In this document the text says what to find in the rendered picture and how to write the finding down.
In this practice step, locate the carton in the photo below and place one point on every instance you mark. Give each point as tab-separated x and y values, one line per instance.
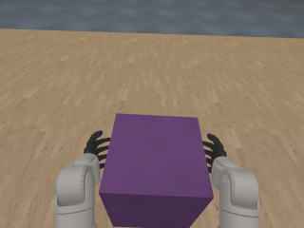
155	172

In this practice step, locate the right robot hand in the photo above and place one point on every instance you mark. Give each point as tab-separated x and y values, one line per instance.
217	147

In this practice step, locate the left robot hand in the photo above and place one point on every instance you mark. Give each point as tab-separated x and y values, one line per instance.
92	144

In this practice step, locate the robot right forearm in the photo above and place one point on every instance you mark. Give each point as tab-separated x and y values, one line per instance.
238	194

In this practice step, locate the robot left forearm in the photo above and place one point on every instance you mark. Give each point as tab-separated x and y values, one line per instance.
74	196

